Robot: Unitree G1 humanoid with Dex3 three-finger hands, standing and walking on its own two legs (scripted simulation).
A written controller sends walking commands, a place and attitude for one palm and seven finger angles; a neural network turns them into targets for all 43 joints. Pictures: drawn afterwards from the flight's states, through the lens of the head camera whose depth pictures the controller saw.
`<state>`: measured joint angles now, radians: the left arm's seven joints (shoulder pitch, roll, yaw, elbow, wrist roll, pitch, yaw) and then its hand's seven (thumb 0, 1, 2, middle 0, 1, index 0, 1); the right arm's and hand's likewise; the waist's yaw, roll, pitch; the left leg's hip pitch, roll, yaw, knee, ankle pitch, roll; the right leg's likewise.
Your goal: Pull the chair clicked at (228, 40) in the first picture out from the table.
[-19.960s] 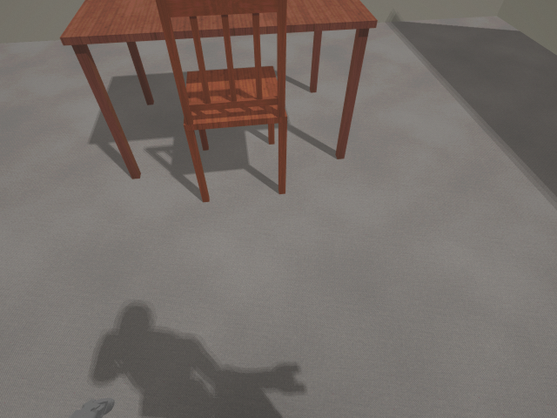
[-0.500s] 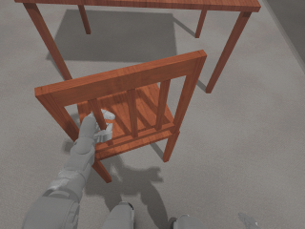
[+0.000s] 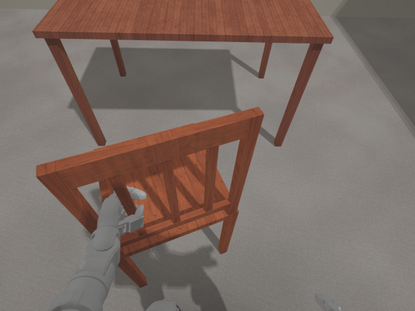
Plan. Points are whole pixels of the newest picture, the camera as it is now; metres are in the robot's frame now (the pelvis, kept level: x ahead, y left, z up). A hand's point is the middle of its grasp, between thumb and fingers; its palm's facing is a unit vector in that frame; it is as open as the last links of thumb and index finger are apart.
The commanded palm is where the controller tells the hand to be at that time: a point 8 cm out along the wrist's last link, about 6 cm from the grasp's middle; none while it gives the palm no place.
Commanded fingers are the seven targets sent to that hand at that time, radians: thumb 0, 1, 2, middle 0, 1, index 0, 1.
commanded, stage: stop walking, hand still on the chair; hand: left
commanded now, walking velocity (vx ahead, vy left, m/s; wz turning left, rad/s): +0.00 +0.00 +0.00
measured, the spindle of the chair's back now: (171, 194) +0.37 +0.10 -0.07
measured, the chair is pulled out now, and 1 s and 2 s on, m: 0.52 0.53 0.53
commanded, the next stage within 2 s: open the thumb and straighten the fingers in 0.68 s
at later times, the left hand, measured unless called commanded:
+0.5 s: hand (137, 220) +0.30 +0.17 -0.06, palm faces +0.14 -0.97 -0.18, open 5.3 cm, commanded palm +0.28 +0.22 -0.04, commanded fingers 0.00 0.90 0.90 -0.50 -1.45 -0.50 -1.45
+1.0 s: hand (136, 216) +0.31 +0.17 -0.06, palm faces +0.12 -0.97 -0.19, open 7.2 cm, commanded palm +0.28 +0.22 -0.04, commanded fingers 0.00 -0.55 0.20 -0.45 -1.30 -0.45 -1.30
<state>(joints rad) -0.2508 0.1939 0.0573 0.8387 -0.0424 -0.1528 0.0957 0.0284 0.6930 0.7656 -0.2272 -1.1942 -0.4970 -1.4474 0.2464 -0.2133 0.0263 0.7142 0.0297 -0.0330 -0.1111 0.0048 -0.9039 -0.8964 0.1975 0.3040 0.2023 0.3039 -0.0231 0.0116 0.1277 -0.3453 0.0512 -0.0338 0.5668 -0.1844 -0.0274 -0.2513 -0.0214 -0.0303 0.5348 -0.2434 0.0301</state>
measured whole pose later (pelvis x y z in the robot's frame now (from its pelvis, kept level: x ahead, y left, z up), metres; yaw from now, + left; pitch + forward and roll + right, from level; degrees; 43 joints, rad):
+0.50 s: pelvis +0.04 -0.01 +0.01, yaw +0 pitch -2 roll -1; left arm -0.05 0.17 0.05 0.69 -0.05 -0.13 0.10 0.04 0.68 0.78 -0.23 -1.17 -0.50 -1.45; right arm 0.18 -0.22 0.01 0.70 0.02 -0.02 -0.10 0.00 -0.90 -0.90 0.20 0.30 0.20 0.30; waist -0.01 0.01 0.07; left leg -0.25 0.06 -0.02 0.49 -0.21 -0.04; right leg -0.16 -0.02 -0.02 0.45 -0.26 0.02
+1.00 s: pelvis +0.05 +0.00 -0.01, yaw +0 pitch +5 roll -1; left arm 0.07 0.20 0.06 0.48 -0.06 -0.11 0.09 0.02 0.36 0.63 -0.35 -1.32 -0.50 -1.45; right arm 0.22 -0.24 -0.01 0.65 0.05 -0.05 -0.05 0.01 -0.90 -0.90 0.20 0.30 0.20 0.30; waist -0.05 0.01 -0.02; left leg -0.46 0.04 -0.03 0.67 -0.29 -0.03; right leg -0.37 -0.03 -0.03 0.65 -0.36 0.03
